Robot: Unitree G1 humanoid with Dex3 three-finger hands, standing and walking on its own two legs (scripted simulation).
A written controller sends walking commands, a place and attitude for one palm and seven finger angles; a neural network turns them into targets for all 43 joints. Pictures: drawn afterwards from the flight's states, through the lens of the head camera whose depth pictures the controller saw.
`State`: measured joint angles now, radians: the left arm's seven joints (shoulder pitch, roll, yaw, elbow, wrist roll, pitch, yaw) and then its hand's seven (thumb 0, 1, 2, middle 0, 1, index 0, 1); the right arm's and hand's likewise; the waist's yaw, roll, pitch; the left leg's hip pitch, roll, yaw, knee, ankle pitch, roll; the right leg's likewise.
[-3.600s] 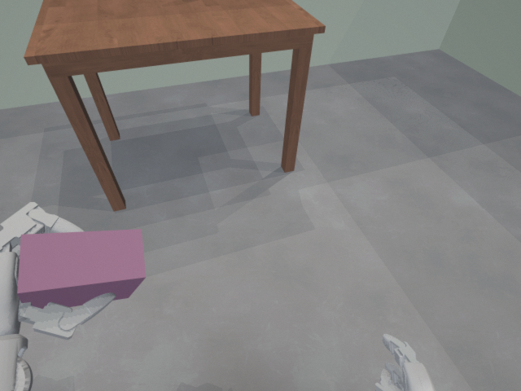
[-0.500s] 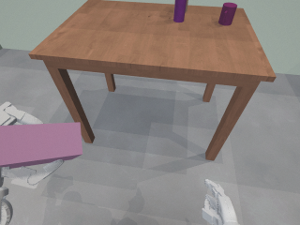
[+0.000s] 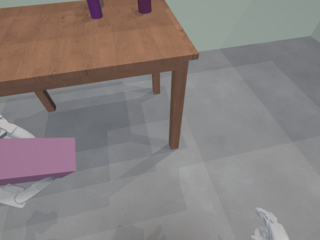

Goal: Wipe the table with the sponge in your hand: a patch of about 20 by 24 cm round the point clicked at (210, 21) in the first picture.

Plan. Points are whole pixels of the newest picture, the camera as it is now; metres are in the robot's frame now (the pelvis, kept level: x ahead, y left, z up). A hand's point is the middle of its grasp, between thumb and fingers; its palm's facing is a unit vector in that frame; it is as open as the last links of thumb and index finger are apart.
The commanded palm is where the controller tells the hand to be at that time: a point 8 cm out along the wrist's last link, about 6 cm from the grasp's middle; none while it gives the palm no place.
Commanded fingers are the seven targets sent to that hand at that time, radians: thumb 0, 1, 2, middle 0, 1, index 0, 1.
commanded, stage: turn to face it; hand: left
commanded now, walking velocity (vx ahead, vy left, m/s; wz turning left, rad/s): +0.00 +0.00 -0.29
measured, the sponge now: (44, 161) +0.23 +0.21 +0.17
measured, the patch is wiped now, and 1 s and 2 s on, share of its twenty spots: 0.00 0.00 0.00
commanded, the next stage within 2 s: take the last steps up to it in 0.26 s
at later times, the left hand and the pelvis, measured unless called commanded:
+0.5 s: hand (73, 184) +0.19 +0.15 +0.16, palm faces +0.24 -0.87 -0.43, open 10.0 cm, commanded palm +0.12 +0.22 +0.18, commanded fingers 0.00 0.10 1.30 -1.20 -1.60 -1.20 -1.60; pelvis -0.08 -0.04 -0.01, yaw -8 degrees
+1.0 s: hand (40, 181) +0.19 +0.20 +0.17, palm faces +0.33 -0.85 -0.41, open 10.0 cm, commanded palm +0.14 +0.25 +0.18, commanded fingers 0.00 0.10 1.30 -1.20 -1.60 -1.20 -1.60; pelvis -0.05 -0.01 +0.00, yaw -5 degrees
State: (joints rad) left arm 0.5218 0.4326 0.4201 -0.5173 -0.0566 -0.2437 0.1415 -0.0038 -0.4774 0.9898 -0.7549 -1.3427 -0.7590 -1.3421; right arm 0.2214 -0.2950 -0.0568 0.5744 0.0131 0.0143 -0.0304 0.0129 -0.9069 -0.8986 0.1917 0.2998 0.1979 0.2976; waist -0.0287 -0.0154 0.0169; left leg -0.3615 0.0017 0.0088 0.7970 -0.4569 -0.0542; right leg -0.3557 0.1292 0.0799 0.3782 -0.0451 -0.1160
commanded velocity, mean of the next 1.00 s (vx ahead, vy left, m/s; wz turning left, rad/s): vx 0.20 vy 0.10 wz -0.03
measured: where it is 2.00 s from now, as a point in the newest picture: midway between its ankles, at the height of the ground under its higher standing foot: outside the picture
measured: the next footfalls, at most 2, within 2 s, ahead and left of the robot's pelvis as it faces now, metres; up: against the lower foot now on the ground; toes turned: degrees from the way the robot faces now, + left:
left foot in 0.12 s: +0.00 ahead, +0.14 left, +0.00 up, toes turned +0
right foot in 0.42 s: -0.04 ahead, -0.14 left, +0.00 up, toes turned -12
